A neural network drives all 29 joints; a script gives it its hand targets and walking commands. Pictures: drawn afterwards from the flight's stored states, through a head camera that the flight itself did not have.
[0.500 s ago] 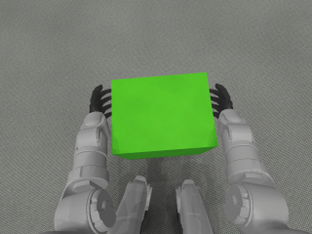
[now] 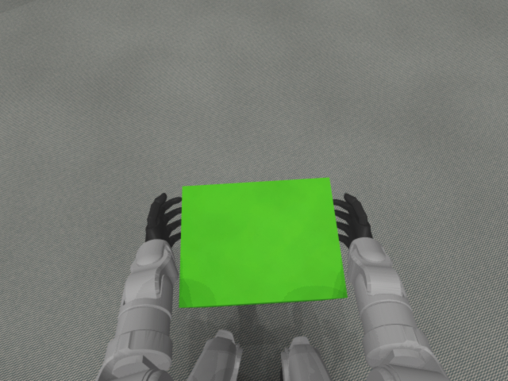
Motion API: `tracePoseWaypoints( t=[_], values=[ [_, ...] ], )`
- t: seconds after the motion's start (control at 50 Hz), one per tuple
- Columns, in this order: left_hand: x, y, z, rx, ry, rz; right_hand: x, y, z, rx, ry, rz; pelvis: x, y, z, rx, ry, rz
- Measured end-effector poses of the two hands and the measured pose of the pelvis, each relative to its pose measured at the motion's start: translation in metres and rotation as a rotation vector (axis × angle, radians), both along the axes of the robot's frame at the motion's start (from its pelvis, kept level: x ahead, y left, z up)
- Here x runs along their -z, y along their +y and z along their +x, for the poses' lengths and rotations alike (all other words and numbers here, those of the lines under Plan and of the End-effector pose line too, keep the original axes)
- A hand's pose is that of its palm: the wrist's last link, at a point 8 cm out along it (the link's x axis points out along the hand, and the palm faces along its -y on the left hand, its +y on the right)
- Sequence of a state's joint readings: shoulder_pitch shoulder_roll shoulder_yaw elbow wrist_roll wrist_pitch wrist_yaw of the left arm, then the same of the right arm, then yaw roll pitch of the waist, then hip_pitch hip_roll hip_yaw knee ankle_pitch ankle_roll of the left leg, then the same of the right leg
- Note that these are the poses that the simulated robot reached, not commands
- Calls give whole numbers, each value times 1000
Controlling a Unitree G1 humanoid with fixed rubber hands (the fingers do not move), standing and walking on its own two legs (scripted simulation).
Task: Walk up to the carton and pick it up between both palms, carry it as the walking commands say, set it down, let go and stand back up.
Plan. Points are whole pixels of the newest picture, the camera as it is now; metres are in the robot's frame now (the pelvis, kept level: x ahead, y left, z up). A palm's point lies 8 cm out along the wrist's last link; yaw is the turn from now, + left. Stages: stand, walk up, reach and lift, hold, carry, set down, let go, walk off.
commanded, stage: reach and lift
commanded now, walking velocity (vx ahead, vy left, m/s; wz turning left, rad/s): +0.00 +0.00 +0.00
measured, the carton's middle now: (259, 250) +0.37 +0.02 -0.13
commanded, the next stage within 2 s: none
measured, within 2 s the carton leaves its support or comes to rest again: neither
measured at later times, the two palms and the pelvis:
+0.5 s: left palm (139, 235) +0.33 +0.19 +0.02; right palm (370, 234) +0.36 -0.14 +0.01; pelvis +0.01 +0.00 +0.06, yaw +0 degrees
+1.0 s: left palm (110, 216) +0.33 +0.19 +0.10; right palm (386, 219) +0.35 -0.14 +0.08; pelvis +0.03 +0.00 +0.11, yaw +0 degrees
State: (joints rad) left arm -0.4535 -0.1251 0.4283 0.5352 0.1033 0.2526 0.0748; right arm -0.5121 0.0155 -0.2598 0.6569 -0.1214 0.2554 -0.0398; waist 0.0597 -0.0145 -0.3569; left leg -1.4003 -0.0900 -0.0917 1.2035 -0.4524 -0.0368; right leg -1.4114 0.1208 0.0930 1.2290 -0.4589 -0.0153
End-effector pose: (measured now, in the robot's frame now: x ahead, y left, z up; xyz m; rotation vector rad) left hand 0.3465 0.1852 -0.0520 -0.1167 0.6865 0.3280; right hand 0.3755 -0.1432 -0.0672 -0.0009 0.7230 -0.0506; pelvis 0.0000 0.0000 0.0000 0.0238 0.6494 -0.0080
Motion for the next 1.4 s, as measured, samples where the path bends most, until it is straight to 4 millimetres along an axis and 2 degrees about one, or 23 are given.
tracePoseWaypoints(
  t=[0.14, 0.38, 0.5, 0.72, 1.08, 1.4],
  values=[
    [-31, 6, 1, 3, 0, 26, -32, 6, 4, -8, -12, -8, -19, -2, -2, -1, -77, -2],
    [-57, 6, -11, 1, 25, 36, -53, 7, -10, -25, 6, -23, -49, 2, 6, 2, -114, -3],
    [-76, 3, -16, 1, 12, 28, -74, 4, -16, -21, -3, -27, -62, 3, 10, 6, -158, -3],
    [-114, 7, -19, 6, 18, 55, -113, 9, -15, -33, 3, -31, -84, 1, 16, 5, -270, -4],
    [-168, 7, -25, 23, 5, 67, -162, 9, -27, -43, 1, -55, -112, -2, 31, -1, -441, -6],
    [-207, 14, -41, 12, -20, 67, -201, 16, -39, -56, -17, -66, -125, 1, 26, -14, -607, -15]
  ],
)
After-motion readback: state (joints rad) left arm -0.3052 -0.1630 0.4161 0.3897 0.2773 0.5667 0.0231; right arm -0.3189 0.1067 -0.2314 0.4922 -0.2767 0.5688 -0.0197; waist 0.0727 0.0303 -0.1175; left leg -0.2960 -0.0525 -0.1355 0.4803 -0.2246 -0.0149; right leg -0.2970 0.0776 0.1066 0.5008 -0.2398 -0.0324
